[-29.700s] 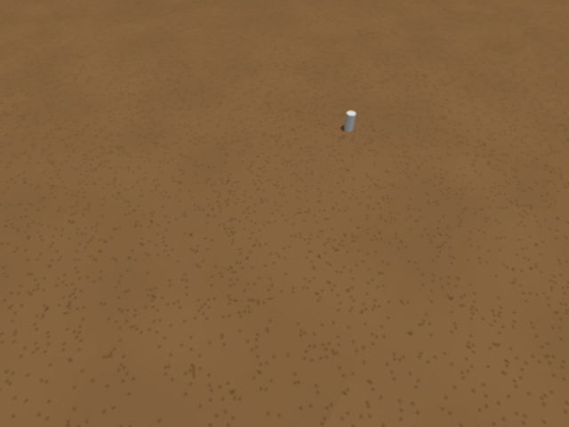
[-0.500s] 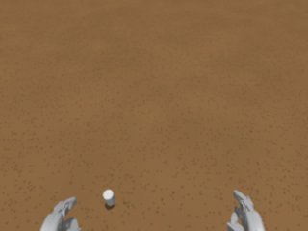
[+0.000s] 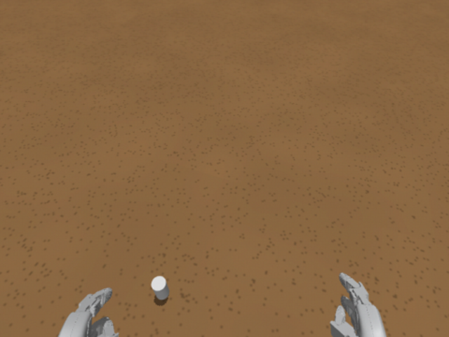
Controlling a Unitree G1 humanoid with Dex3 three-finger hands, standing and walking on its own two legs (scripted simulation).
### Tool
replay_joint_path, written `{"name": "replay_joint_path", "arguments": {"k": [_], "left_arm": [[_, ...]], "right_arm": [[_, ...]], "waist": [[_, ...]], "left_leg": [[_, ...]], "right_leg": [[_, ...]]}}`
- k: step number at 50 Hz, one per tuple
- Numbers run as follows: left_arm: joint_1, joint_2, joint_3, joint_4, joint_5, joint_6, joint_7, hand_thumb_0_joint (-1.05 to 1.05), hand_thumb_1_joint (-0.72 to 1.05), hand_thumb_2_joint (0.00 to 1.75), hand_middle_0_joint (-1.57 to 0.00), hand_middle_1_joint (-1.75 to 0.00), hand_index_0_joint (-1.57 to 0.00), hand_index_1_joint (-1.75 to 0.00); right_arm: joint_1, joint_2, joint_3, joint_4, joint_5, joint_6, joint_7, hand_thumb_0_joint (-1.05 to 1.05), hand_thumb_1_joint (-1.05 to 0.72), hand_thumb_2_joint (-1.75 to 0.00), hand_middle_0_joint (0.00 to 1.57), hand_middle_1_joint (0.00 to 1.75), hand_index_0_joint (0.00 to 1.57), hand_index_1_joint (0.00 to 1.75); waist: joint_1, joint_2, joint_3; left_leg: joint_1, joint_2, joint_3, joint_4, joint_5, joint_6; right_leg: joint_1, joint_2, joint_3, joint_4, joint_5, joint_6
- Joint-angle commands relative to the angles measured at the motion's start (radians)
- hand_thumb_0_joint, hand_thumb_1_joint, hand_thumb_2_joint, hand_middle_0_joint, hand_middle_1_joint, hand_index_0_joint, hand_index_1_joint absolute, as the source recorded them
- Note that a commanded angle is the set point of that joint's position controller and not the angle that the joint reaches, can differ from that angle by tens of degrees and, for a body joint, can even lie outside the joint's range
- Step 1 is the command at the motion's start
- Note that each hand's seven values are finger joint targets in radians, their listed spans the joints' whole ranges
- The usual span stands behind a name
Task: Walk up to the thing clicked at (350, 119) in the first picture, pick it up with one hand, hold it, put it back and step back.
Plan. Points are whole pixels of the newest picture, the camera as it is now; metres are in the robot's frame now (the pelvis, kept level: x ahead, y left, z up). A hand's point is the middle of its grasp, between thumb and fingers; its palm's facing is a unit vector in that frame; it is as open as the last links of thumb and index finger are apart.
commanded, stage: home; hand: left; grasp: from above
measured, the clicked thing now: (160, 288) +0.44 +0.22 -0.66
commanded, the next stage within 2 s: stand in 0.78 s
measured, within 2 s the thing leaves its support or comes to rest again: neither
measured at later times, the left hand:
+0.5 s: hand (118, 334) +0.17 +0.18 -0.05, palm faces +0.05 -0.98 -0.19, open 7.4 cm
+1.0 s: hand out of the picture +0.16 +0.20 -0.08, palm faces +0.01 -0.95 -0.30, open 7.4 cm
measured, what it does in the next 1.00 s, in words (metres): stands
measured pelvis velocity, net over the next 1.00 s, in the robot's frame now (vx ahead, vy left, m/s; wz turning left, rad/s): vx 0.00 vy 0.00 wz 0.01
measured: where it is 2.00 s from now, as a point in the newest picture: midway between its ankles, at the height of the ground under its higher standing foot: outside the picture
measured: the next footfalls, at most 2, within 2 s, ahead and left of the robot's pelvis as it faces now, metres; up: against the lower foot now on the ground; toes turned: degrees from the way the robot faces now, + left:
none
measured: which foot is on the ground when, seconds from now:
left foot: down 0.00-1.00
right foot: down 0.00-1.00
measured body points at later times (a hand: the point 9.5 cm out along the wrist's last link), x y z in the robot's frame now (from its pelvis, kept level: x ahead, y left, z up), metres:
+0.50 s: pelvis +0.01 +0.00 +0.00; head +0.03 +0.00 +0.45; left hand +0.16 +0.23 -0.03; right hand +0.17 -0.25 -0.06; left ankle +0.02 +0.12 -0.68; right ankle -0.01 -0.14 -0.68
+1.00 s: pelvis +0.00 +0.00 +0.02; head +0.03 +0.00 +0.46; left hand +0.16 +0.25 -0.06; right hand +0.15 -0.26 -0.08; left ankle +0.02 +0.12 -0.68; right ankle -0.01 -0.14 -0.68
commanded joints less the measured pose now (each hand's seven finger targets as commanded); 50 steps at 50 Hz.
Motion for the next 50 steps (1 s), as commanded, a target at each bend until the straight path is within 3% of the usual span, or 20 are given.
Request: {"name": "replay_joint_path", "arguments": {"k": [1, 6, 7, 11, 12, 14, 18, 19, 21, 22, 28, 33, 39, 40, 43, 44, 45, 46, 48, 50], "left_arm": [[-0.012, 0.100, 0.059, -0.193, 0.009, -0.053, 0.008, 0.00, 0.90, 0.90, -0.20, -0.30, -0.20, -0.30], [-0.014, 0.108, 0.062, -0.180, 0.007, -0.052, 0.007, 0.00, 0.90, 0.90, -0.20, -0.30, -0.20, -0.30], [-0.013, 0.105, 0.059, -0.200, 0.006, -0.053, 0.007, 0.00, 0.90, 0.90, -0.20, -0.30, -0.20, -0.30], [-0.016, 0.106, 0.061, -0.189, 0.004, -0.050, 0.007, 0.00, 0.90, 0.90, -0.20, -0.30, -0.20, -0.30], [-0.018, 0.101, 0.055, -0.181, 0.006, -0.050, 0.010, 0.00, 0.90, 0.90, -0.20, -0.30, -0.20, -0.30], [-0.015, 0.104, 0.063, -0.202, 0.004, -0.057, 0.009, 0.00, 0.90, 0.90, -0.20, -0.30, -0.20, -0.30], [0.006, 0.109, 0.072, -0.164, 0.004, -0.053, 0.009, 0.00, 0.90, 0.90, -0.20, -0.30, -0.20, -0.30], [-0.018, 0.098, 0.048, -0.201, 0.005, -0.058, 0.007, 0.00, 0.90, 0.90, -0.20, -0.30, -0.20, -0.30], [-0.008, 0.108, 0.065, -0.185, 0.005, -0.056, 0.009, 0.00, 0.90, 0.90, -0.20, -0.30, -0.20, -0.30], [-0.009, 0.109, 0.066, -0.194, 0.003, -0.057, 0.009, 0.00, 0.90, 0.90, -0.20, -0.30, -0.20, -0.30], [-0.025, 0.104, 0.056, -0.219, 0.003, -0.063, 0.010, 0.00, 0.90, 0.90, -0.20, -0.30, -0.20, -0.30], [0.000, 0.098, 0.059, -0.144, 0.004, -0.053, 0.007, 0.00, 0.90, 0.90, -0.20, -0.30, -0.20, -0.30], [-0.032, 0.105, 0.056, -0.217, 0.003, -0.057, 0.006, 0.00, 0.90, 0.90, -0.20, -0.30, -0.20, -0.30], [-0.001, 0.108, 0.066, -0.161, 0.004, -0.049, 0.007, 0.00, 0.90, 0.90, -0.20, -0.30, -0.20, -0.30], [-0.028, 0.112, 0.064, -0.203, 0.005, -0.055, 0.008, 0.00, 0.90, 0.90, -0.20, -0.30, -0.20, -0.30], [-0.302, 0.201, 0.061, 0.148, 0.120, -0.263, 0.049, 0.00, 0.90, 0.90, -0.20, -0.30, -0.20, -0.30], [-0.222, 0.216, 0.083, 0.342, 0.129, -0.330, 0.044, 0.00, 0.90, 0.90, -0.20, -0.30, -0.20, -0.30], [-0.224, 0.226, 0.078, 0.375, 0.124, -0.364, 0.037, 0.00, 0.90, 0.90, -0.20, -0.30, -0.20, -0.30], [-0.242, 0.223, 0.059, 0.463, 0.126, -0.402, 0.029, 0.00, 0.90, 0.90, -0.20, -0.30, -0.20, -0.30], [-0.282, 0.210, 0.063, 0.558, 0.109, -0.407, 0.025, 0.00, 0.90, 0.90, -0.20, -0.30, -0.20, -0.30]], "right_arm": [[-0.070, -0.124, -0.062, -0.155, 0.000, -0.059, -0.012, 0.00, -0.90, -0.90, 0.20, 0.30, 0.20, 0.30], [-0.066, -0.130, -0.063, -0.153, 0.000, -0.056, -0.011, 0.00, -0.90, -0.90, 0.20, 0.30, 0.20, 0.30], [-0.066, -0.124, -0.061, -0.157, 0.000, -0.055, -0.010, 0.00, -0.90, -0.90, 0.20, 0.30, 0.20, 0.30], [-0.060, -0.133, -0.067, -0.152, 0.001, -0.052, -0.008, 0.00, -0.90, -0.90, 0.20, 0.30, 0.20, 0.30], [-0.064, -0.130, -0.064, -0.153, 0.002, -0.052, -0.008, 0.00, -0.90, -0.90, 0.20, 0.30, 0.20, 0.30], [-0.065, -0.125, -0.063, -0.159, 0.002, -0.053, -0.008, 0.00, -0.90, -0.90, 0.20, 0.30, 0.20, 0.30], [-0.057, -0.131, -0.069, -0.152, 0.001, -0.049, -0.008, 0.00, -0.90, -0.90, 0.20, 0.30, 0.20, 0.30], [-0.063, -0.126, -0.065, -0.162, -0.001, -0.049, -0.007, 0.00, -0.90, -0.90, 0.20, 0.30, 0.20, 0.30], [-0.060, -0.127, -0.066, -0.157, 0.001, -0.045, -0.007, 0.00, -0.90, -0.90, 0.20, 0.30, 0.20, 0.30], [-0.061, -0.129, -0.067, -0.159, 0.001, -0.047, -0.008, 0.00, -0.90, -0.90, 0.20, 0.30, 0.20, 0.30], [-0.059, -0.128, -0.068, -0.154, 0.001, -0.044, -0.005, 0.00, -0.90, -0.90, 0.20, 0.30, 0.20, 0.30], [-0.059, -0.135, -0.070, -0.152, 0.000, -0.041, -0.004, 0.00, -0.90, -0.90, 0.20, 0.30, 0.20, 0.30], [-0.075, -0.125, -0.065, -0.174, 0.003, -0.041, -0.002, 0.00, -0.90, -0.90, 0.20, 0.30, 0.20, 0.30], [-0.063, -0.132, -0.068, -0.158, 0.003, -0.039, -0.004, 0.00, -0.90, -0.90, 0.20, 0.30, 0.20, 0.30], [-0.067, -0.128, -0.068, -0.170, 0.003, -0.041, -0.005, 0.00, -0.90, -0.90, 0.20, 0.30, 0.20, 0.30], [-0.147, -0.223, -0.103, 0.093, -0.114, 0.060, 0.054, 0.00, -0.90, -0.90, 0.20, 0.30, 0.20, 0.30], [-0.137, -0.227, -0.119, 0.095, -0.111, 0.096, 0.081, 0.00, -0.90, -0.90, 0.20, 0.30, 0.20, 0.30], [-0.128, -0.238, -0.124, 0.070, -0.119, 0.115, 0.097, 0.00, -0.90, -0.90, 0.20, 0.30, 0.20, 0.30], [-0.120, -0.222, -0.122, 0.124, -0.089, 0.126, 0.130, 0.00, -0.90, -0.90, 0.20, 0.30, 0.20, 0.30], [-0.139, -0.210, -0.123, 0.164, -0.060, 0.134, 0.156, 0.00, -0.90, -0.90, 0.20, 0.30, 0.20, 0.30]], "waist": [[0.003, 0.014, -0.086], [-0.003, -0.002, -0.076], [0.006, 0.011, -0.085], [-0.006, 0.020, -0.092], [-0.003, 0.010, -0.054], [0.004, 0.002, -0.098], [-0.002, 0.009, -0.101], [-0.008, 0.011, -0.106], [-0.001, 0.000, -0.072], [-0.004, -0.001, -0.099], [-0.001, 0.019, -0.109], [-0.010, -0.014, -0.077], [0.003, 0.008, -0.080], [-0.002, -0.003, -0.065], [-0.004, 0.010, -0.089], [0.078, -0.068, 0.152], [0.061, -0.119, 0.055], [0.040, -0.133, 0.068], [0.051, -0.059, 0.006], [0.062, -0.068, 0.027]], "left_leg": [[0.146, -0.014, 0.011, -0.177, 0.231, 0.011], [0.132, -0.018, 0.016, -0.173, 0.203, 0.016], [0.134, -0.017, 0.017, -0.174, 0.211, 0.014], [0.158, -0.011, 0.006, -0.179, 0.244, 0.011], [0.134, -0.012, 0.009, -0.182, 0.218, 0.012], [0.143, -0.015, 0.012, -0.171, 0.243, 0.013], [0.149, -0.016, 0.017, -0.159, 0.268, 0.014], [0.154, -0.018, 0.021, -0.153, 0.281, 0.015], [0.135, -0.018, 0.022, -0.157, 0.246, 0.016], [0.146, -0.019, 0.020, -0.157, 0.249, 0.017], [0.167, -0.012, 0.013, -0.155, 0.325, 0.010], [0.150, -0.012, 0.009, -0.168, 0.262, 0.014], [0.135, -0.020, 0.022, -0.164, 0.235, 0.016], [0.131, -0.019, 0.021, -0.168, 0.211, 0.018], [0.140, -0.021, 0.023, -0.171, 0.192, 0.018], [0.135, 0.010, 0.001, -0.238, 0.359, 0.063], [0.207, -0.003, 0.019, -0.238, 0.360, 0.070], [0.226, -0.013, 0.005, -0.239, 0.336, 0.068], [0.321, -0.005, -0.007, -0.276, 0.377, 0.066], [0.347, -0.009, -0.008, -0.310, 0.377, 0.060]], "right_leg": [[0.018, 0.027, -0.034, -0.141, 0.217, -0.027], [0.012, 0.023, -0.029, -0.153, 0.200, -0.024], [0.016, 0.023, -0.029, -0.150, 0.204, -0.026], [0.009, 0.027, -0.032, -0.138, 0.228, -0.028], [0.001, 0.026, -0.034, -0.144, 0.209, -0.026], [0.024, 0.025, -0.031, -0.144, 0.230, -0.027], [0.025, 0.022, -0.026, -0.140, 0.257, -0.024], [0.024, 0.021, -0.024, -0.143, 0.276, -0.022], [0.016, 0.020, -0.024, -0.151, 0.246, -0.021], [0.024, 0.021, -0.024, -0.149, 0.248, -0.021], [0.035, 0.024, -0.029, -0.128, 0.303, -0.027], [0.016, 0.025, -0.030, -0.141, 0.249, -0.025], [0.023, 0.019, -0.025, -0.154, 0.236, -0.024], [0.012, 0.021, -0.024, -0.158, 0.213, -0.024], [0.012, 0.021, -0.022, -0.159, 0.197, -0.024], [0.201, -0.062, 0.071, -0.225, 0.228, -0.064], [0.232, -0.079, 0.128, -0.243, 0.218, -0.100], [0.185, -0.084, 0.172, -0.280, 0.217, -0.118], [0.276, -0.098, 0.152, -0.237, 0.330, -0.100], [0.273, -0.092, 0.130, -0.273, 0.306, -0.078]]}}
